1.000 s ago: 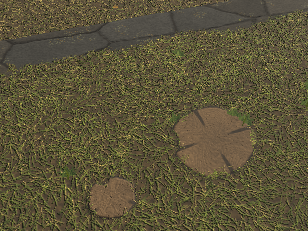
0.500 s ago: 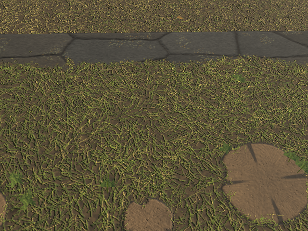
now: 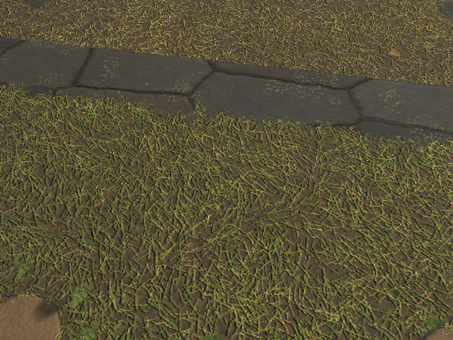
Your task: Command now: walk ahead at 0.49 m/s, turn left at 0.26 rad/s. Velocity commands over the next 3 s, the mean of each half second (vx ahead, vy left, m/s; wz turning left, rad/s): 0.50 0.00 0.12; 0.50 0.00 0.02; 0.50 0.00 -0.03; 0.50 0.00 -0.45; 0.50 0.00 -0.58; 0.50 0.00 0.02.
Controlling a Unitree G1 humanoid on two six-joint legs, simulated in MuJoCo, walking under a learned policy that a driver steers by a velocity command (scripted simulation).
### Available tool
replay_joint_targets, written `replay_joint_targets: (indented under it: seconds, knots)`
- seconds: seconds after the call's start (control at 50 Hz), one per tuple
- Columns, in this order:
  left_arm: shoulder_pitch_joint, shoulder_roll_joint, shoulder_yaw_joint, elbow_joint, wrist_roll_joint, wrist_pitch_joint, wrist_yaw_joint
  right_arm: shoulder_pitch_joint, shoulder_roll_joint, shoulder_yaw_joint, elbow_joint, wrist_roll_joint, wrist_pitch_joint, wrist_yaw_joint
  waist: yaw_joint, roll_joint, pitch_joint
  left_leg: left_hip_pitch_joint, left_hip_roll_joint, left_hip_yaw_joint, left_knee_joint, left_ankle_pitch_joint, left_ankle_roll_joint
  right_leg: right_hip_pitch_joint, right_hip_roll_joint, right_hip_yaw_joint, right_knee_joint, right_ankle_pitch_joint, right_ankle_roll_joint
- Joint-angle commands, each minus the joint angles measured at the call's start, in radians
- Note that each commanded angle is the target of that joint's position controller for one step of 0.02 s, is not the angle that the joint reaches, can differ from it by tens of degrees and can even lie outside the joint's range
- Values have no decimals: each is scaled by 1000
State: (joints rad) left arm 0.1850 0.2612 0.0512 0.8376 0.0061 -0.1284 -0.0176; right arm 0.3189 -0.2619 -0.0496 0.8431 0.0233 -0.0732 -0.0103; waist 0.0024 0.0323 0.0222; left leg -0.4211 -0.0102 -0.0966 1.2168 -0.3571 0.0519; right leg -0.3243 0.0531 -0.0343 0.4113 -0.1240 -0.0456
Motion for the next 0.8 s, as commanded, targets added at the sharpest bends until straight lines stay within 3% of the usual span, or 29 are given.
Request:
replay_joint_targets:
  seconds: [0.02, 0.1, 0.18, 0.24, 0.28, 0.32, 0.34, 0.36, 0.38, 0.4, 0.42, 0.44, 0.46, 0.48, 0.52, 0.58, 0.7, 0.8]
  knots:
    - [40, 72, 12, -19, 1, -10, -6, 25, -36, -10, -73, -4, -10, 4, -14, -89, -50, -186, 115, -15, -51, 48, 2, 176, -275, 317, -252, 34, -200]
    - [82, 140, 28, 7, -13, -7, 1, -100, -18, 10, -128, -22, -12, 6, 4, -77, -10, -223, 146, 29, -291, 173, -24, 140, -279, 221, -307, 101, -216]
    - [133, 167, 30, 27, -27, 10, 4, -231, -25, 18, -160, -13, -21, 18, 48, -93, 6, -144, 105, 81, -528, 348, -35, 132, -238, 123, -288, 117, -169]
    - [188, 176, 28, 53, -36, 23, 3, -310, -47, 14, -195, -2, -24, 29, 71, -106, 19, -130, 88, 87, -614, 346, -24, 201, -274, 137, -253, 78, -149]
    - [193, 187, 30, 61, -38, 34, 4, -326, -66, 8, -212, -1, -28, 37, 58, -112, 22, -106, 75, 94, -660, 290, 1, 250, -303, 150, -214, 75, -132]
    - [172, 191, 27, 60, -35, 46, 8, -220, -101, -14, -187, -8, -30, 37, -16, -110, -29, 64, 33, 131, -717, 256, 32, 252, -279, 118, -78, 243, -98]
    - [173, 162, 16, 57, -27, 49, 10, -66, -151, -41, -142, -11, -30, 30, -82, -81, -118, 270, 36, 119, -727, 252, 63, 198, -224, 66, 118, 331, -67]
    - [172, 105, -9, 21, 1, 43, 13, 127, -245, -67, -113, -22, -25, 18, -146, 79, -271, 548, 257, -142, -736, 263, 137, -1, -152, -3, 476, 87, -20]
    - [275, 7, -35, 12, -16, 21, 9, 156, -298, -74, -101, -26, -19, 28, -83, 324, -348, 776, 415, -578, -882, 68, 273, -359, -7, 34, 761, -426, 17]
    - [223, 128, -8, 21, -37, 6, 6, 134, -195, -49, -108, -17, -24, 34, -103, 182, -276, 716, 395, -591, -925, -2, 243, -466, -66, 133, 874, -422, 1]
    - [147, 160, 3, -3, -48, -1, 3, 61, -154, -35, -121, -13, -29, 35, -83, 127, -171, 604, 363, -445, -929, 74, 207, -495, -112, 121, 872, -319, -16]
    - [111, 145, 2, -6, -37, 3, 8, -12, -130, -26, -134, -17, -29, 40, -52, 46, -125, 487, 318, -334, -946, 191, 190, -447, -154, 104, 832, -231, -11]
    - [94, 132, 5, -9, -21, 11, 11, -57, -107, -21, -139, -21, -30, 44, -27, 29, -84, 399, 279, -256, -978, 264, 182, -411, -179, 103, 776, -175, -3]
    - [107, 116, 6, -8, -19, 22, 10, -76, -95, -18, -136, -27, -34, 46, 0, 50, -78, 341, 255, -206, -1007, 308, 176, -354, -199, 108, 744, -139, 2]
    - [118, 86, 4, -4, -18, 44, 10, -68, -96, -21, -118, -24, -46, 46, 21, 46, -67, 293, 232, -135, -1045, 398, 187, -321, -197, 96, 703, -98, 17]
    - [30, 76, 4, -37, -8, 54, 14, -16, -122, -30, -81, -23, -46, 32, 9, 14, -25, 305, 229, -73, -1074, 482, 193, -400, -197, 94, 575, 13, 40]
    - [-175, 47, -8, -95, -14, 40, -4, 75, -145, -31, -22, -14, -30, 11, -57, 21, 27, 344, 200, 18, -1096, 411, 149, -372, -153, 50, 249, 246, 36]
    - [-290, 55, -12, -152, -24, 26, -32, 139, -156, -35, 32, -8, -8, 3, -81, 30, 66, 489, 262, 6, -1032, 437, 140, -402, -130, 44, 137, 159, 0]
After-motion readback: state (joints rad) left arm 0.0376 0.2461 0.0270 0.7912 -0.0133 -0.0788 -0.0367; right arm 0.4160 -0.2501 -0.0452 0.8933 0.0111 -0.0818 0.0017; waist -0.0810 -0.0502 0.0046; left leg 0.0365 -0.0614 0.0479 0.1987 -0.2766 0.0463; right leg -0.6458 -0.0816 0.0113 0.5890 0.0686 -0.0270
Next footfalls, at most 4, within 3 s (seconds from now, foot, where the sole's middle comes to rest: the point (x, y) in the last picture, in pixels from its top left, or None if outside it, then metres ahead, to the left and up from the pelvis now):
0.34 left None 0.34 0.16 -0.77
0.90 right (256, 277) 0.66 -0.06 -0.77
1.46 left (185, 198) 0.97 0.19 -0.77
2.04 right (262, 147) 1.21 -0.10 -0.77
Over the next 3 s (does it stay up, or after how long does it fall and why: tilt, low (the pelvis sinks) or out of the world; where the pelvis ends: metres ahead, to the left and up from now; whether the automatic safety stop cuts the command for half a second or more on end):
stays up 1.54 -0.22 -0.01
